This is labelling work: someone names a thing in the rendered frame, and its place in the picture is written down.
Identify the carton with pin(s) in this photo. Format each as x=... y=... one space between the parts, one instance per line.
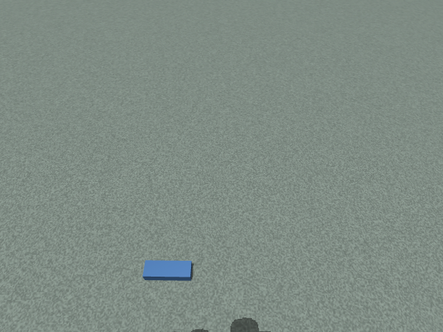
x=167 y=270

